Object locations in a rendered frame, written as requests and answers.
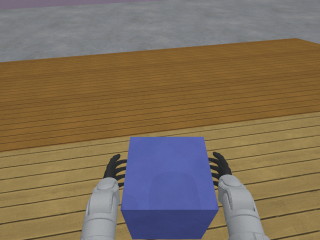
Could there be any robot left hand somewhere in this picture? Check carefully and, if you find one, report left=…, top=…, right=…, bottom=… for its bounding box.
left=103, top=154, right=127, bottom=188

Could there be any carton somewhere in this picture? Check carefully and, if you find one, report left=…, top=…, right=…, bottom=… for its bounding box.
left=120, top=136, right=219, bottom=240

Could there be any robot right forearm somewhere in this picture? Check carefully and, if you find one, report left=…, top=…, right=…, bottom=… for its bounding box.
left=218, top=174, right=270, bottom=240

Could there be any robot right hand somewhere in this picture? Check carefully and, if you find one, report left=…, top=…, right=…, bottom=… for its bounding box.
left=208, top=151, right=232, bottom=187

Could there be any robot left forearm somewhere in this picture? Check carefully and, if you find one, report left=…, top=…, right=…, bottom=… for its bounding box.
left=80, top=177, right=120, bottom=240

